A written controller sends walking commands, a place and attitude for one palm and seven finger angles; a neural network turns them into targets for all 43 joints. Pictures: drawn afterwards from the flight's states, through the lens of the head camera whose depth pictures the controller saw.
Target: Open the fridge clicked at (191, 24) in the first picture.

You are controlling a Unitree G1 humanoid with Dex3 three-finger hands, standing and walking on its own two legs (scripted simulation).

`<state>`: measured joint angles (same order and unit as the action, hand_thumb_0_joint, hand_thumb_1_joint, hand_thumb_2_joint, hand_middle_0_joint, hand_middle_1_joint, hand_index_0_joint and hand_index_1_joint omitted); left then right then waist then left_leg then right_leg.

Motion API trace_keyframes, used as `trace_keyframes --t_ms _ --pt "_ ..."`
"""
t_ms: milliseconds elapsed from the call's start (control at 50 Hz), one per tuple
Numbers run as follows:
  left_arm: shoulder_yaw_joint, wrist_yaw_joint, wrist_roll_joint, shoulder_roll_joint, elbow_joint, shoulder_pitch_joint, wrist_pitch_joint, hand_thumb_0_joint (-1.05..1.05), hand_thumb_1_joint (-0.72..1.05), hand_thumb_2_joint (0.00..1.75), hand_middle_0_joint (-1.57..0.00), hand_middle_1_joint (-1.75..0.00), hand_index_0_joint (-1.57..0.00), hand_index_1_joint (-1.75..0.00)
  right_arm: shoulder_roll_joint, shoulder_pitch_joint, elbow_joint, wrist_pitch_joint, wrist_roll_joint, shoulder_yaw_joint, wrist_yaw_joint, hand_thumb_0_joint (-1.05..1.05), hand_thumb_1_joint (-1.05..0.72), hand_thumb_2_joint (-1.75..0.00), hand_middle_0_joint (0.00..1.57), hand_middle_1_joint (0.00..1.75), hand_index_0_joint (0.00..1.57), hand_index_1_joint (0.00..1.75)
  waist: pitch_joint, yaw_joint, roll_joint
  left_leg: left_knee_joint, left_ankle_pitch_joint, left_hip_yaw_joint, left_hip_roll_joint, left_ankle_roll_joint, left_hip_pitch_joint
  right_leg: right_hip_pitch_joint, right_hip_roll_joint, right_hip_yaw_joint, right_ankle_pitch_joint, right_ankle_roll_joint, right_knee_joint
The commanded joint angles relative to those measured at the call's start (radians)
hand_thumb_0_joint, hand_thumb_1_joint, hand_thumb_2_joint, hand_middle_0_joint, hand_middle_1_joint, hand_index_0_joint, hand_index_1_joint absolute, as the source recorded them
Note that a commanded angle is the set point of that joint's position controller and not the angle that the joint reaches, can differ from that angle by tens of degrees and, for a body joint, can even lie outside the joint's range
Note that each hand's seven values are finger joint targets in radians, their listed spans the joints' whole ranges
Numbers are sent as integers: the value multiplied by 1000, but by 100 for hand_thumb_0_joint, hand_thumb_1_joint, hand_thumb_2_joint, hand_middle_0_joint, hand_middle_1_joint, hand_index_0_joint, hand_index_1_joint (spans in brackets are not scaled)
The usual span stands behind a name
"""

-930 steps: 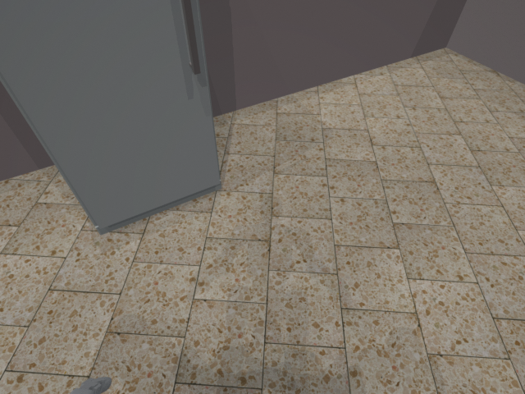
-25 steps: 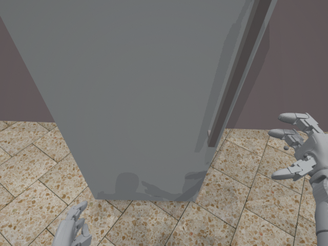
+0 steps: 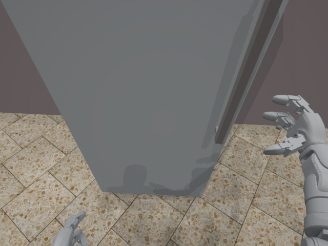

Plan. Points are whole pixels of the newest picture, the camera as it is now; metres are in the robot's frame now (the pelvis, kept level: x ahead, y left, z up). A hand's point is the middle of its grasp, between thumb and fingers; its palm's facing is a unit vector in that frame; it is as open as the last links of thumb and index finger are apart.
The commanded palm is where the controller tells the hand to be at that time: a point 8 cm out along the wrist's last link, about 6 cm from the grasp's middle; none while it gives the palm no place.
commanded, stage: move the hooked fingers beside the handle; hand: right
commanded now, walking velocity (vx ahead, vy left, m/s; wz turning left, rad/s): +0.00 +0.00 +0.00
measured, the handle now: (237, 81) +0.48 -0.14 +0.18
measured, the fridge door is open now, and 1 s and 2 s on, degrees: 0 0 0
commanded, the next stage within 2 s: feel for the door with the fingertips in 1.26 s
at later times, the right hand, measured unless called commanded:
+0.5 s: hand (263, 113) +0.42 -0.20 +0.13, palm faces -0.02 +1.00 +0.02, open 14.0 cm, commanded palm +0.39 -0.26 +0.13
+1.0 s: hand (264, 116) +0.41 -0.21 +0.12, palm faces -0.03 +1.00 +0.02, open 14.0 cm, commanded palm +0.39 -0.26 +0.13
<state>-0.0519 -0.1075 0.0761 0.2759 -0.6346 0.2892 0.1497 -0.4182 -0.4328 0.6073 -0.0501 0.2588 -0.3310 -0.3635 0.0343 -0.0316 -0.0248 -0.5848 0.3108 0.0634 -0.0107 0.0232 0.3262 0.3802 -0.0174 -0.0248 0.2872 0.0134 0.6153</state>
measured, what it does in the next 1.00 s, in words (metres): stands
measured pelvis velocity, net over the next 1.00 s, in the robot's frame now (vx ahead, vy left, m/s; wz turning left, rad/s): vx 0.00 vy -0.01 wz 0.01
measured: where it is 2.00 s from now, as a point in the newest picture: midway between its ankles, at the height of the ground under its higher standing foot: outside the picture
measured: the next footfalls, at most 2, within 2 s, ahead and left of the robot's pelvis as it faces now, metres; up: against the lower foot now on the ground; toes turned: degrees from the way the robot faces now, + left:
none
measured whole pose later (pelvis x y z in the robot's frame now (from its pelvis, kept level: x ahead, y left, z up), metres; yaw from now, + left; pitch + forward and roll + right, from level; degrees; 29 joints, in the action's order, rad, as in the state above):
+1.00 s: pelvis +0.00 -0.01 +0.00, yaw +0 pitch +5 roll +1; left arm -0.04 -0.07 0.07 0.27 -0.63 0.31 0.06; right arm -0.39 -0.58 0.76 -0.12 0.22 -0.28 -0.30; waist 0.05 -0.05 -0.02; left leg -0.61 0.32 0.05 -0.01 0.01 0.39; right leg 0.44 -0.02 -0.03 0.30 0.02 0.66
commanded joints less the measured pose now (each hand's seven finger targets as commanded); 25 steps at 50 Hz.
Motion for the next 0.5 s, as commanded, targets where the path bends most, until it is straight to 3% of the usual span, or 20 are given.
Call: trace_keyframes --t_ms 0,40,80,160,180,220,240,280,340,380,400,420,480 --pt "62 -2 -4 135 135 -29 38 0 90 90 -20 -30 -20 -30 -256 -399 -205 -86 12 -64 11 0 50 -30 30 120 30 120 289 5 -16 67 -265 -42 10 -2 -35 -163 9 41 -204 29 -59" --pt "63 2 -6 133 136 -24 32 0 90 90 -20 -30 -20 -30 -242 -405 -218 -92 12 -57 18 0 50 -30 30 120 30 120 303 8 -52 59 -289 -38 10 1 -35 -175 9 40 -228 24 -56" --pt "66 5 -5 138 132 -11 21 0 90 90 -20 -30 -20 -30 -251 -372 -185 -90 11 -66 25 0 50 -30 30 120 30 120 283 7 7 63 -297 -36 7 -3 -40 -154 4 33 -236 29 -54" --pt "67 8 -4 137 129 -4 10 0 90 90 -20 -30 -20 -30 -238 -427 -164 -90 1 -53 34 0 50 -30 30 120 30 120 263 -5 -23 63 -264 -40 5 -4 -7 -143 6 32 -198 26 -60" --pt "69 8 -4 141 126 5 6 0 90 90 -20 -30 -20 -30 -253 -451 -168 -98 -1 -56 38 0 50 -30 30 120 30 120 267 -10 9 63 -268 -38 4 -3 -17 -143 3 33 -209 30 -55" --pt "68 8 -6 135 131 3 4 0 90 90 -20 -30 -20 -30 -225 -480 -194 -108 -6 -35 42 0 50 -30 30 120 30 120 300 -9 -53 57 -280 -41 2 0 -11 -174 6 35 -228 27 -56" --pt "68 8 -5 133 122 5 3 0 90 90 -20 -30 -20 -30 -219 -491 -183 -112 -6 -29 46 0 50 -30 30 120 30 120 285 -14 -64 60 -265 -38 1 1 4 -176 4 37 -219 24 -55" --pt "70 9 -8 140 112 22 -3 0 90 90 -20 -30 -20 -30 -218 -512 -148 -117 -6 -22 53 0 50 -30 30 120 30 120 285 -24 -6 60 -264 -34 -1 0 9 -170 -1 41 -222 28 -49" --pt "69 11 -8 138 104 23 -9 0 90 90 -20 -30 -20 -30 -194 -564 -113 -120 -14 -1 60 0 50 -30 30 120 30 120 288 -33 -32 58 -250 -37 -1 -2 31 -171 4 42 -204 25 -50" --pt "73 16 -13 144 103 36 -17 0 90 90 -20 -30 -20 -30 -237 -535 -89 -127 -21 -38 69 0 50 -30 30 120 30 120 309 -17 -6 50 -276 -38 1 0 0 -158 2 40 -230 27 -42" --pt "73 18 -13 141 107 33 -19 0 90 90 -20 -30 -20 -30 -245 -541 -102 -134 -25 -48 71 0 50 -30 30 120 30 120 332 -11 -26 44 -297 -42 1 1 -10 -163 5 37 -245 26 -40" --pt "72 21 -13 137 111 33 -20 0 90 90 -20 -30 -20 -30 -212 -538 -95 -135 -23 -25 72 0 50 -30 30 120 30 120 338 -15 -13 41 -304 -39 -1 0 -9 -168 5 38 -253 26 -40" --pt "73 26 -13 143 111 42 -31 0 90 90 -20 -30 -20 -30 -235 -513 -65 -139 -22 -45 71 0 50 -30 30 120 30 120 313 -7 1 38 -317 -38 -1 2 -16 -138 2 33 -260 27 -34"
